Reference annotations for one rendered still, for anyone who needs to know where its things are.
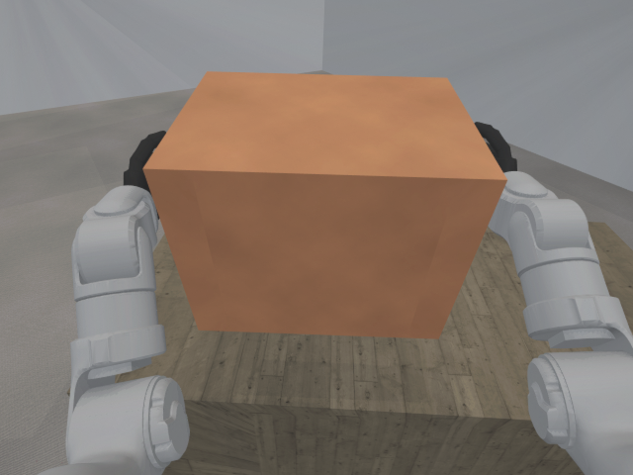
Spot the carton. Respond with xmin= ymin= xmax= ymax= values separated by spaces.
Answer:
xmin=142 ymin=71 xmax=507 ymax=339

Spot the robot right forearm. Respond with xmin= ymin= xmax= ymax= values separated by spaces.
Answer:
xmin=488 ymin=171 xmax=633 ymax=355

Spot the pedestal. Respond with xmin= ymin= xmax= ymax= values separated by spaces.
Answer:
xmin=67 ymin=222 xmax=633 ymax=475

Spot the robot left forearm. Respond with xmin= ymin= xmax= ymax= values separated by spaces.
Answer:
xmin=65 ymin=185 xmax=167 ymax=465

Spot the right robot upper arm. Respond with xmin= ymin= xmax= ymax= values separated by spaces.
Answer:
xmin=527 ymin=350 xmax=633 ymax=475

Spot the left robot upper arm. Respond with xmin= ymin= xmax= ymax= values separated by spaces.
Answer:
xmin=38 ymin=375 xmax=190 ymax=475

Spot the robot right hand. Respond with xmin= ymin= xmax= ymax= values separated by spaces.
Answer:
xmin=475 ymin=122 xmax=517 ymax=173

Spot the robot left hand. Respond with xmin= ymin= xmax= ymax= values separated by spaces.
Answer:
xmin=124 ymin=131 xmax=166 ymax=220

